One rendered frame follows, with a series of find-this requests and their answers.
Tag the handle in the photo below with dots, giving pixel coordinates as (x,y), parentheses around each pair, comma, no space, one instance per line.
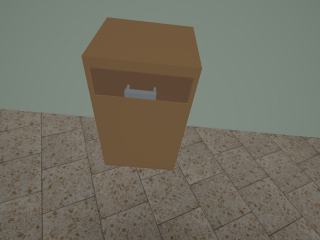
(140,94)

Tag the drawer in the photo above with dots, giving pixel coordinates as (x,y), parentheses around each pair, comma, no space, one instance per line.
(110,82)

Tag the cabinet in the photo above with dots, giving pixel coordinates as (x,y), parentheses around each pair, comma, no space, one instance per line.
(135,132)

